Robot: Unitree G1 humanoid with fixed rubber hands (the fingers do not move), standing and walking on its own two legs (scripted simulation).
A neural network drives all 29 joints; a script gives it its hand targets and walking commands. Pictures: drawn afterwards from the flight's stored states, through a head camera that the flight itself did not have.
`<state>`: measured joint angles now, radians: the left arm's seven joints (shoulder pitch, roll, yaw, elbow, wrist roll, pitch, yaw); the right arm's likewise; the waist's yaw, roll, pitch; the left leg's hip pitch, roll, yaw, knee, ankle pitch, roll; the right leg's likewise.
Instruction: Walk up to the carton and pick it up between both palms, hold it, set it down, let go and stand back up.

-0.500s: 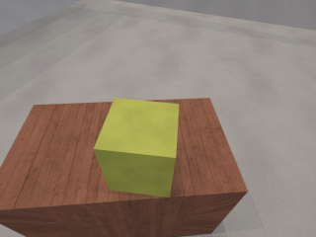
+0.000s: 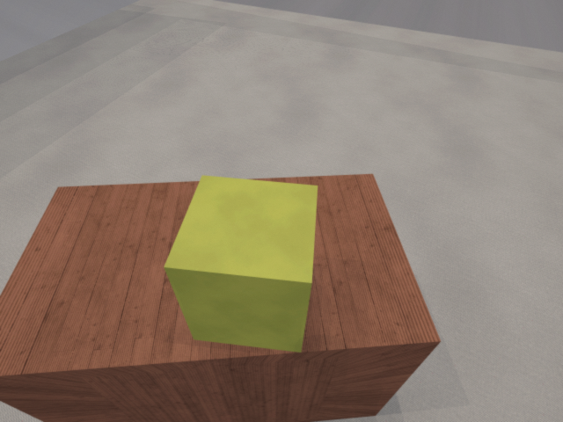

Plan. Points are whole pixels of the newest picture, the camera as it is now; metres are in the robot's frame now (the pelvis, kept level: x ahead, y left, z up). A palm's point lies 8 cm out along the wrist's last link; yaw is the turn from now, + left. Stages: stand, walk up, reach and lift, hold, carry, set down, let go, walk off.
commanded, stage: stand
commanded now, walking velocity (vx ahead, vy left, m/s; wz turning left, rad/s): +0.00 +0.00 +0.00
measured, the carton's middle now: (252, 266) +0.41 +0.06 -0.06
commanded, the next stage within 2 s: walk up in 1.52 s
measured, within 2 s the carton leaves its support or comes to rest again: neither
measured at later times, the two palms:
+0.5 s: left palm out of the picture +0.01 +0.23 -0.14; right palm out of the picture +0.00 -0.24 -0.14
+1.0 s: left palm out of the picture +0.00 +0.23 -0.14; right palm out of the picture -0.01 -0.23 -0.14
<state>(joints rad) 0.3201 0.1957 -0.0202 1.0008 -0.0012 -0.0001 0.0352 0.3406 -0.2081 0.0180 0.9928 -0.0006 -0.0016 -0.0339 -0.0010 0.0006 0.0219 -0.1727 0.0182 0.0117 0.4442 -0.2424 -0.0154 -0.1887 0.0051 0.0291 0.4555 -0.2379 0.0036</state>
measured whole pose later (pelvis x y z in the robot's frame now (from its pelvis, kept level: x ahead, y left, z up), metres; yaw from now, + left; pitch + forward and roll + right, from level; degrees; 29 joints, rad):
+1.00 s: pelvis +0.01 +0.00 +0.00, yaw +0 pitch -2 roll +0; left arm 0.31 0.17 -0.02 1.05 0.00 -0.01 0.04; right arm 0.34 -0.18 0.02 1.05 0.00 0.00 -0.04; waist 0.00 0.00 0.03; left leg -0.16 0.02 0.01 0.43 -0.24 -0.02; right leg -0.17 0.01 0.03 0.44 -0.24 0.00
